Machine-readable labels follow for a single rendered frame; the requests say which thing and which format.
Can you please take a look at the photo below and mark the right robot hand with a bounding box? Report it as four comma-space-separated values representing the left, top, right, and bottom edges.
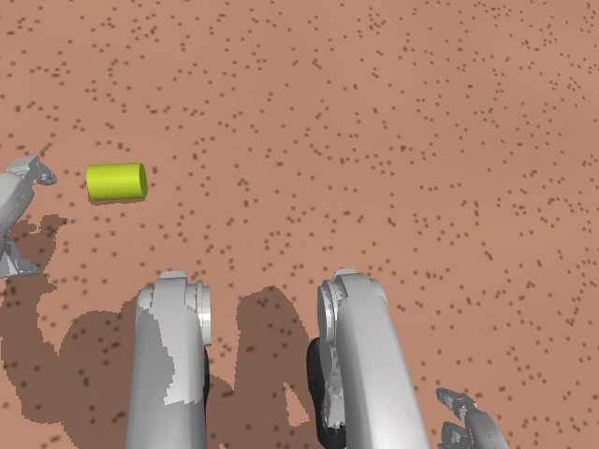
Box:
436, 387, 510, 449

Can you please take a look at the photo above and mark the can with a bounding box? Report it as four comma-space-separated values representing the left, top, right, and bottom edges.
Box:
86, 163, 147, 201

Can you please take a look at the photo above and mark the left robot hand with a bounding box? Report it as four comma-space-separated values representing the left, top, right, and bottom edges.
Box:
0, 155, 57, 279

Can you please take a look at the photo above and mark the right robot foot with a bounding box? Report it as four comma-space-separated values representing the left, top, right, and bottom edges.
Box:
306, 337, 346, 449

